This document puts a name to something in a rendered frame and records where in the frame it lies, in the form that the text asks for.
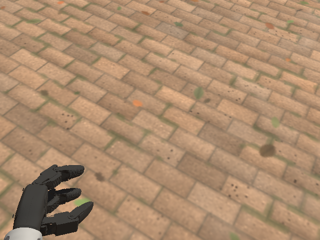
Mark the left robot forearm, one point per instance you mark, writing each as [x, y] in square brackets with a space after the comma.
[24, 233]

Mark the robot left hand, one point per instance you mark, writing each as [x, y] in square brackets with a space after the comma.
[36, 202]

